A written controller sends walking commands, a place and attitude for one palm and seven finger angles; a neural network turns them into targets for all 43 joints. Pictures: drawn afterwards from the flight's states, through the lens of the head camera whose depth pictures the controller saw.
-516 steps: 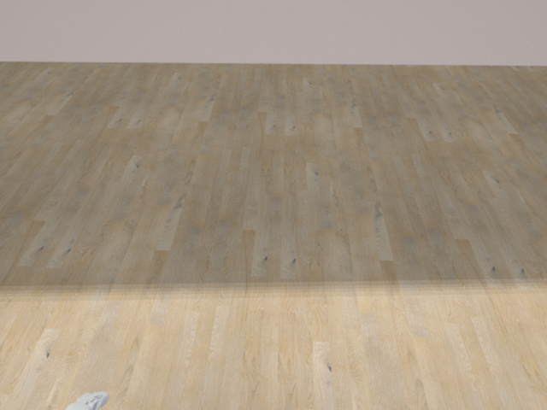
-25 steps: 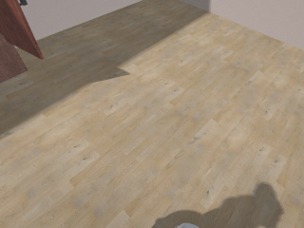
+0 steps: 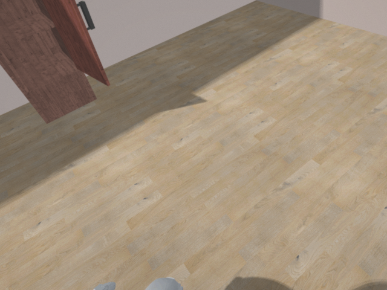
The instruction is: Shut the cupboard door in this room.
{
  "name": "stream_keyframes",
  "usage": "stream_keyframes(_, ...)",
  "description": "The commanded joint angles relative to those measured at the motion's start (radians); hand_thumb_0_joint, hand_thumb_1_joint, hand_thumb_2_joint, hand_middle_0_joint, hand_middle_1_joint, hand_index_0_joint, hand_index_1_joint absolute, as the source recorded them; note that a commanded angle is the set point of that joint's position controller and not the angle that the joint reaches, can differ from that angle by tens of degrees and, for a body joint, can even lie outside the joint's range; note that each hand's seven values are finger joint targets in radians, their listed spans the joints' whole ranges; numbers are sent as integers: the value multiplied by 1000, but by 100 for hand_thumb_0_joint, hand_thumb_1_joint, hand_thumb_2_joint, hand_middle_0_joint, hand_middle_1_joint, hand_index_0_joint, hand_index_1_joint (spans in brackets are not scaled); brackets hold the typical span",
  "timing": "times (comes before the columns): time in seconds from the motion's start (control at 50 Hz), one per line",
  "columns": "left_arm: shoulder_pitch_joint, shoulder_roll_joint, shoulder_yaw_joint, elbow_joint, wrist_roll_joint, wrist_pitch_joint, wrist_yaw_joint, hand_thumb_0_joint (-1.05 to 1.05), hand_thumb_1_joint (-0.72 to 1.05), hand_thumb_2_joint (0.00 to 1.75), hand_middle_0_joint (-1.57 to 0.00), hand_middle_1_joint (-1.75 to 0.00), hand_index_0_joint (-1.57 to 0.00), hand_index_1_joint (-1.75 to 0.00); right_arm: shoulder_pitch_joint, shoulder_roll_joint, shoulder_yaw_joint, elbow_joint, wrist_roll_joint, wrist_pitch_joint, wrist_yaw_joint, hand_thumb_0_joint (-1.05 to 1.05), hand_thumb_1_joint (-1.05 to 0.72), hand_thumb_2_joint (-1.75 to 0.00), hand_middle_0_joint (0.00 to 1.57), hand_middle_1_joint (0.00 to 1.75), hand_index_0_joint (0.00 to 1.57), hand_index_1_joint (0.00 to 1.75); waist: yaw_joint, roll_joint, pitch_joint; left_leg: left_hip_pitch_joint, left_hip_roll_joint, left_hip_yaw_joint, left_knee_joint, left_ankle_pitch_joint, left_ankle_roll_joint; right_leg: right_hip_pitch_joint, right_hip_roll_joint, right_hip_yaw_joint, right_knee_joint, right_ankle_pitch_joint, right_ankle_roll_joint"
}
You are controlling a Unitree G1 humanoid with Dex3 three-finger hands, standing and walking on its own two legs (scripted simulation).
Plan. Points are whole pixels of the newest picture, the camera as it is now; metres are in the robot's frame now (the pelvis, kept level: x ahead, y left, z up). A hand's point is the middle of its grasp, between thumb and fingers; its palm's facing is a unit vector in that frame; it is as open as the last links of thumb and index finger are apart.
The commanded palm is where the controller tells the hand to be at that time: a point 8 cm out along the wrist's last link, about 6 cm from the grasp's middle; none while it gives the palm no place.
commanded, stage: turn or walk to find it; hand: left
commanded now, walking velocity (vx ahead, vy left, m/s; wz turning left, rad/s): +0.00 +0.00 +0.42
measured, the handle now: (83, 17) +1.48 +0.66 -0.02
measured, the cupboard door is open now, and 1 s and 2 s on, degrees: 100 100 100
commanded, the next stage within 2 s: stand and wait in 0.10 s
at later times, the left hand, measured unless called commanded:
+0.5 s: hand out of the picture -0.09 +0.22 -0.18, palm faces +0.20 -0.96 -0.21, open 7.4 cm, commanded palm none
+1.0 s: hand out of the picture -0.08 +0.20 -0.16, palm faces +0.33 -0.91 -0.24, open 7.4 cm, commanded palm none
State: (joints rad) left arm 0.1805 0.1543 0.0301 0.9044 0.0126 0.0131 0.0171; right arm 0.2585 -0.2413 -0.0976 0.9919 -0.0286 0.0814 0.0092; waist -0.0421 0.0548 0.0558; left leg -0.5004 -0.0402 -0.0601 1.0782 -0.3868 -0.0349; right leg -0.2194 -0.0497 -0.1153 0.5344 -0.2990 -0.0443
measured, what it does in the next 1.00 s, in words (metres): steps on the spot, turning left: left foot, then right foot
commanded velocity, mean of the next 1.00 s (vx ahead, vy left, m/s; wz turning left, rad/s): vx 0.00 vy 0.00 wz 0.29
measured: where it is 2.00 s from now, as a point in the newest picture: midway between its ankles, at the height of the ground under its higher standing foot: outside the picture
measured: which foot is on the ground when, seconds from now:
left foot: up 0.00-0.34, down 0.36-0.74, up 0.76-1.00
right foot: down 0.00-0.38, up 0.40-0.70, down 0.72-1.00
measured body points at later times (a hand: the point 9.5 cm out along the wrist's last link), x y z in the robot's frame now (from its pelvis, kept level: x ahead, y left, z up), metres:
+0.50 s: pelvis -0.03 +0.03 +0.00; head -0.02 +0.05 +0.45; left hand -0.10 +0.27 -0.17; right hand +0.11 -0.18 -0.14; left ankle -0.06 +0.14 -0.74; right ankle -0.03 -0.09 -0.71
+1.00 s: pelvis -0.08 +0.00 +0.00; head -0.05 +0.00 +0.45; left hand -0.10 +0.25 -0.15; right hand +0.03 -0.23 -0.16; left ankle -0.13 +0.13 -0.68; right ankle -0.03 -0.10 -0.74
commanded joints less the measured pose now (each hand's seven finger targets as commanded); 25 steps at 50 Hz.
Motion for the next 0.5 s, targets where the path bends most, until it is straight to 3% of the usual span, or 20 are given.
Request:
stream_keyframes(0.0,6,172,42,-55,2,-32,18,0,90,90,-20,-30,-20,-30,18,-63,-8,-51,3,-21,6,0,-90,-90,20,30,20,30,24,-212,-17,-65,58,3,149,60,-31,37,-245,143,-248,237,-50)
stream_keyframes(0.1,105,197,50,-5,10,-30,20,0,90,90,-20,-30,-20,-30,-64,-53,6,-57,5,-21,2,0,-90,-90,20,30,20,30,70,-187,-19,-45,80,29,25,-5,-43,99,-288,143,-227,311,-79)
stream_keyframes(0.18,164,213,48,44,19,-30,18,0,90,90,-20,-30,-20,-30,-111,-28,28,-52,15,-34,-6,0,-90,-90,20,30,20,30,97,-223,-64,41,71,72,-195,-77,-30,161,-289,140,-185,491,-102)
stream_keyframes(0.22,172,224,49,68,20,-26,17,0,90,90,-20,-30,-20,-30,-120,-19,38,-45,21,-42,-10,0,-90,-90,20,30,20,30,104,-248,-75,107,63,97,-294,-83,-18,150,-289,142,-172,518,-112)
stream_keyframes(0.26,159,223,46,91,19,-24,17,0,90,90,-20,-30,-20,-30,-95,-14,44,-31,25,-51,-14,0,-90,-90,20,30,20,30,85,-251,-99,180,57,118,-424,-44,-9,149,-279,137,-143,527,-102)
stream_keyframes(0.3,133,210,38,107,9,-20,18,0,90,90,-20,-30,-20,-30,-40,-16,49,0,24,-64,-19,0,-90,-90,20,30,20,30,47,-229,-110,346,55,136,-640,135,4,67,-237,104,-100,442,-46)
stream_keyframes(0.32,120,184,32,110,0,-16,19,0,90,90,-20,-30,-20,-30,-8,-44,47,15,22,-76,-19,0,-90,-90,20,30,20,30,28,-145,-121,442,104,93,-736,243,19,5,-194,65,-36,347,-4)
stream_keyframes(0.34,146,139,22,100,-4,-11,14,0,90,90,-20,-30,-20,-30,-12,-108,38,15,15,-86,-22,0,-90,-90,20,30,20,30,39,45,-136,525,250,-61,-737,417,71,-113,-111,15,51,164,50)
stream_keyframes(0.36,141,106,8,100,-1,-8,12,0,90,90,-20,-30,-20,-30,-28,-147,35,8,15,-82,-25,0,-90,-90,20,30,20,30,42,140,-104,487,370,-145,-752,540,139,-163,-68,-8,131,-128,75)
stream_keyframes(0.38,96,99,-1,109,1,6,17,0,90,90,-20,-30,-20,-30,-47,-126,41,21,11,-85,-38,0,-90,-90,20,30,20,30,22,218,-58,418,368,-159,-811,555,176,-164,-56,28,226,-236,94)
stream_keyframes(0.4,75,119,5,116,0,13,15,0,90,90,-20,-30,-20,-30,-71,-110,47,23,12,-84,-47,0,-90,-90,20,30,20,30,30,216,-9,366,352,-148,-809,606,193,-164,-60,63,288,-234,94)
stream_keyframes(0.44,102,116,6,145,-2,16,8,0,90,90,-20,-30,-20,-30,-129,-102,50,19,14,-82,-49,0,-90,-90,20,30,20,30,57,153,2,372,318,-88,-770,676,198,-172,-61,70,331,-188,96)
stream_keyframes(0.48,99,109,8,148,-1,15,3,0,90,90,-20,-30,-20,-30,-120,-112,44,17,15,-81,-47,0,-90,-90,20,30,20,30,50,93,-2,372,300,-83,-764,658,196,-174,-55,64,335,-174,106)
